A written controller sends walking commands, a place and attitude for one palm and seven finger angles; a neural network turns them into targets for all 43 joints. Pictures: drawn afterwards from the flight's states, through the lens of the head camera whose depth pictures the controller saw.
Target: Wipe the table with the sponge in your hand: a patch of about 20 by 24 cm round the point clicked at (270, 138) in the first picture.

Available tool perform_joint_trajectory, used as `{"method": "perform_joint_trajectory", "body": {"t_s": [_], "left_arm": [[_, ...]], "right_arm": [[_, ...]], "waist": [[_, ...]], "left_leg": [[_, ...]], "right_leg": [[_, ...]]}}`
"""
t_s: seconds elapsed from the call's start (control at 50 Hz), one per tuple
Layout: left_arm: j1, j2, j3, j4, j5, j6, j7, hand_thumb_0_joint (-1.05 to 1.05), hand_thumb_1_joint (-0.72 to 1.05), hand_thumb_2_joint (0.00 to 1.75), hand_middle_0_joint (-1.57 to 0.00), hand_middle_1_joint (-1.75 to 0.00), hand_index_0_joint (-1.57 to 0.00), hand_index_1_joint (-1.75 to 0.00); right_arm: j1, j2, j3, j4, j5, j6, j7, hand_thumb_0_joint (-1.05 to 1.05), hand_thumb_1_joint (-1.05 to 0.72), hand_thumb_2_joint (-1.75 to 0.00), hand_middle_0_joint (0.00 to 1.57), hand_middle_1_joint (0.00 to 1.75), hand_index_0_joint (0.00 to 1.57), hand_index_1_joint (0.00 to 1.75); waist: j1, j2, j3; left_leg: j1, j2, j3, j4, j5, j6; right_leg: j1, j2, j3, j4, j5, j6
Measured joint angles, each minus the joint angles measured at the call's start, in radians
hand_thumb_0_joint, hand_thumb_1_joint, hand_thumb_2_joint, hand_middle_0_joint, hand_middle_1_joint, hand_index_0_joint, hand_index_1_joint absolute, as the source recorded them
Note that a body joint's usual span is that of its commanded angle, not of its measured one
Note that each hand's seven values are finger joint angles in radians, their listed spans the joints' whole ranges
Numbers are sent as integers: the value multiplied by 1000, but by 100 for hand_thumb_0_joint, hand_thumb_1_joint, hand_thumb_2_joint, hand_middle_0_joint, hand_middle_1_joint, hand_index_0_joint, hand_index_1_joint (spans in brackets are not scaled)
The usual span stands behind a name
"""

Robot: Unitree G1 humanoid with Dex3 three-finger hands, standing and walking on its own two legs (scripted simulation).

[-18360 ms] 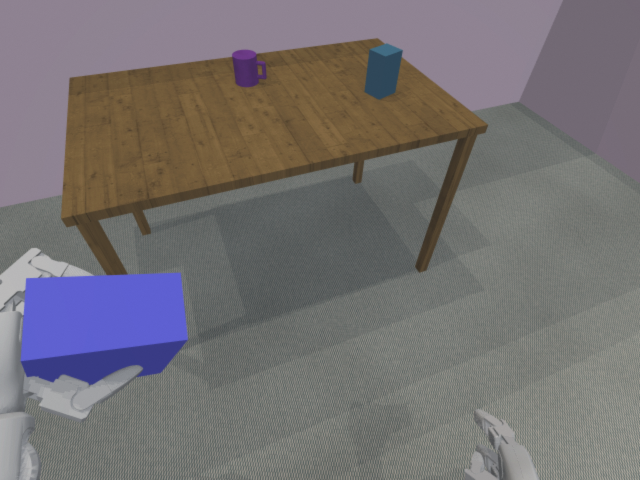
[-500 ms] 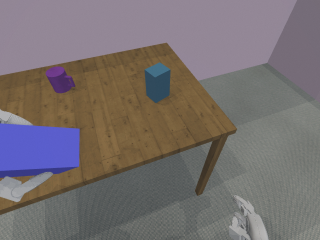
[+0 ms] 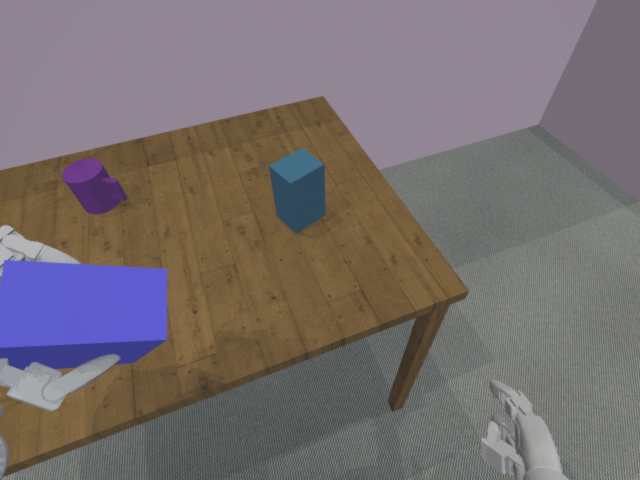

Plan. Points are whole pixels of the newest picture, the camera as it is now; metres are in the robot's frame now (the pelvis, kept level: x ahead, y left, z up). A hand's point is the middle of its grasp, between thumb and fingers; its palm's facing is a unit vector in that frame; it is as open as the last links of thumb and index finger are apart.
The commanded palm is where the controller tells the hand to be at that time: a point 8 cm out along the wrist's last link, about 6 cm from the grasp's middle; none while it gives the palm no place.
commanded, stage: come to a stop and stand still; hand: left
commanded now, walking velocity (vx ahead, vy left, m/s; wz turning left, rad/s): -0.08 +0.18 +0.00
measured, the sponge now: (104, 321) +0.23 +0.21 +0.15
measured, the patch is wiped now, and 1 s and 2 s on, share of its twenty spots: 0.00 0.00 0.00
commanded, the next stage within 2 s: look again from close up in 1.50 s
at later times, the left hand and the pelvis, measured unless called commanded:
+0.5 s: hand out of the picture +0.18 +0.29 +0.16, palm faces +0.41 -0.82 -0.39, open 10.7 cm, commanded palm +0.13 +0.32 +0.19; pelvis -0.03 +0.04 +0.01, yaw +0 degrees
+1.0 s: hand out of the picture +0.21 +0.33 +0.17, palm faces +0.45 -0.81 -0.38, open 10.7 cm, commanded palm +0.14 +0.32 +0.19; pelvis -0.03 +0.05 +0.01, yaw -2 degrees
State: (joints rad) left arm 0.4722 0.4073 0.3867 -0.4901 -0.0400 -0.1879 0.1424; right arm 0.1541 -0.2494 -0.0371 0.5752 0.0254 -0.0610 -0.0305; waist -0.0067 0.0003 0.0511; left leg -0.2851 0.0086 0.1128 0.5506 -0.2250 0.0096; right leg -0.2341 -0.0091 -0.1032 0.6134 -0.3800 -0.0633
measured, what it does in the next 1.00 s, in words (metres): shifts its weight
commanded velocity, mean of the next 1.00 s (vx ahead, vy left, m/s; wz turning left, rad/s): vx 0.02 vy -0.02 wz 0.00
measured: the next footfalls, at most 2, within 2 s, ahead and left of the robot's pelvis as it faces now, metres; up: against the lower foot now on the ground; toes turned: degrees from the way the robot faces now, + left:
none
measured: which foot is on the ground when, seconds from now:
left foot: down 0.00-1.00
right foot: down 0.00-1.00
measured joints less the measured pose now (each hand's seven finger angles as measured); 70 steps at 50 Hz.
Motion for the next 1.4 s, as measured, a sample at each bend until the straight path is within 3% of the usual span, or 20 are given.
{"method": "perform_joint_trajectory", "body": {"t_s": [0.1,0.16,0.28,0.34,0.4,0.5,0.6,0.72,0.86,0.9,0.94,1.0,1.1,1.16,1.28,1.34,1.4], "left_arm": [[7,-32,-37,14,1,45,1,0,-55,100,-67,-134,-69,-132],[45,-39,-54,-62,-3,54,8,0,-55,100,-67,-134,-69,-132],[19,17,-36,-124,9,42,11,0,-55,100,-67,-134,-69,-132],[-17,24,-11,-92,5,39,13,0,-55,100,-67,-134,-69,-132],[-22,2,-6,-39,-6,47,6,0,-55,100,-67,-134,-69,-132],[4,-59,-50,32,-1,88,-4,0,-55,100,-67,-134,-69,-132],[-8,-87,-100,42,14,113,-3,0,-55,100,-67,-134,-69,-132],[-13,-65,-86,-18,3,87,9,0,-55,100,-67,-134,-69,-132],[-3,-52,-67,12,-8,70,7,0,-55,100,-67,-134,-69,-132],[-115,18,-45,91,26,42,-43,0,-55,100,-67,-134,-69,-132],[-196,61,5,183,16,-10,-50,0,-55,100,-67,-134,-69,-132],[-212,32,39,211,-6,-30,-35,0,-55,100,-67,-134,-69,-132],[-97,-49,-58,72,6,-59,-51,0,-55,100,-68,-134,-69,-132],[-45,-18,-85,2,23,-90,-75,0,-55,100,-68,-134,-69,-132],[-68,93,32,-4,7,-124,-72,0,-55,100,-68,-134,-69,-132],[-87,76,62,6,-1,-112,-58,0,-55,100,-68,-134,-69,-132],[-80,20,36,0,-2,-93,-52,0,-55,100,-68,-134,-69,-132]], "right_arm": [[-8,4,15,-25,0,19,3,1,-90,-90,20,29,20,30],[0,12,28,-35,-5,13,-7,1,-90,-90,20,29,20,30],[14,74,49,-16,-30,-25,-19,1,-90,-90,20,29,20,30],[21,100,76,-1,-32,-38,-13,1,-90,-90,20,30,20,30],[34,113,100,13,-30,-38,-7,1,-90,-90,21,30,20,30],[69,107,112,23,-24,-22,-7,1,-90,-90,21,30,20,30],[80,72,95,36,-26,-21,-21,1,-90,-90,21,30,20,30],[65,20,58,44,-26,-29,-30,1,-90,-90,21,30,20,30],[65,-12,24,50,-16,-16,-36,1,-90,-90,20,30,20,30],[91,1,10,51,-17,-39,-44,1,-90,-90,20,29,20,30],[87,13,23,59,-13,-51,-28,1,-90,-90,20,29,20,30],[82,19,26,44,-10,-79,5,1,-90,-90,20,29,20,30],[75,48,36,32,-21,-117,34,1,-90,-90,20,30,20,30],[69,76,50,24,-30,-126,34,1,-90,-90,20,30,20,30],[51,115,74,18,-38,-120,30,1,-90,-90,21,30,20,30],[40,112,73,16,-42,-119,39,1,-90,-90,21,30,20,30],[27,101,68,14,-42,-117,50,1,-90,-90,21,30,20,30]], "waist": [[-2,-17,6],[6,-37,21],[31,-56,27],[28,-34,19],[18,-2,1],[14,19,-37],[21,15,-30],[22,25,-18],[-3,44,-40],[38,29,-33],[60,4,-24],[48,-5,-4],[31,-60,22],[20,-81,27],[28,-94,25],[39,-86,19],[52,-76,13]], "left_leg": [[-43,-14,-31,104,-47,8],[-16,-17,-48,35,-6,7],[-7,-31,-41,-17,-4,23],[-5,-21,-53,-42,23,21],[1,-2,-66,-62,41,17],[0,13,-72,-85,47,9],[-10,18,-88,-73,18,4],[-36,28,-114,-17,-7,2],[-29,16,-128,20,19,-3],[-48,8,-143,66,8,5],[-51,-5,-149,87,-5,3],[-6,-19,-137,1,-25,27],[24,-70,-92,-72,21,67],[16,-85,-95,-75,18,80],[-1,-93,-115,-70,11,84],[2,-99,-114,-77,12,89],[17,-106,-99,-93,15,95]], "right_leg": [[7,-17,7,10,-7,12],[1,-29,16,33,-16,30],[-26,-26,70,49,-62,60],[5,-10,70,-53,29,62],[40,12,59,-140,131,59],[53,29,53,-195,163,52],[53,36,36,-202,174,39],[40,58,33,-177,169,21],[36,57,44,-112,121,30],[33,59,46,-118,127,35],[22,62,65,-131,140,34],[19,61,88,-148,154,46],[10,7,129,-143,144,68],[5,-8,126,-144,137,77],[13,-15,103,-177,143,77],[13,-22,100,-178,139,63],[10,-29,96,-154,128,52]]}}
